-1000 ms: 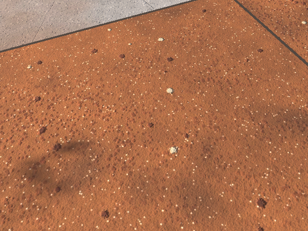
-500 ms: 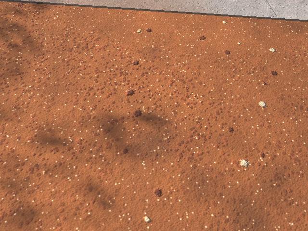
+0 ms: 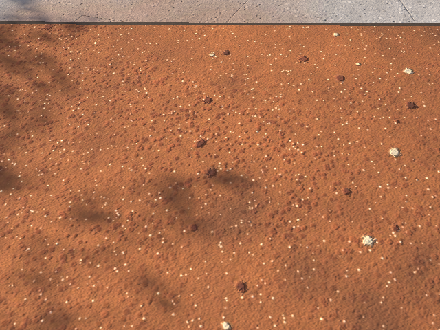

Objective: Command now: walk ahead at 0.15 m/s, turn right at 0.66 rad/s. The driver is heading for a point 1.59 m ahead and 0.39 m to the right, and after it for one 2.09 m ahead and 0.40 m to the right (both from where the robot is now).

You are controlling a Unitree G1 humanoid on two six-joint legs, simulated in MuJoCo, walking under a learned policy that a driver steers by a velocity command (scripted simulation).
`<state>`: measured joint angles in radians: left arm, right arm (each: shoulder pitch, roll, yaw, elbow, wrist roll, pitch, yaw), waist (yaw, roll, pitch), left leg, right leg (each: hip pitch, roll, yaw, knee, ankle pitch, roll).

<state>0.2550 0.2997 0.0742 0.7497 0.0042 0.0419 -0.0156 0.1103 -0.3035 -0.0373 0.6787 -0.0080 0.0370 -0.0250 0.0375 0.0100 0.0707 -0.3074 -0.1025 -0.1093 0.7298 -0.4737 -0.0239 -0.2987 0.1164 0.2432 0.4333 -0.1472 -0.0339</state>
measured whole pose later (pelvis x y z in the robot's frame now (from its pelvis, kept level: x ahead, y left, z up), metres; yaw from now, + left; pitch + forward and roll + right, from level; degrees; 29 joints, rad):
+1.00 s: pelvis +0.51 -0.31 -0.03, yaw -32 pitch +1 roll +0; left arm 0.41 0.27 0.02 0.89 0.02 -0.13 0.01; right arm 0.12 -0.26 0.00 0.77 0.00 -0.05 0.06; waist 0.03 0.02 0.06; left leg -0.75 0.01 0.13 0.68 0.14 0.12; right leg 0.30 0.15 -0.15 0.10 -0.36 -0.09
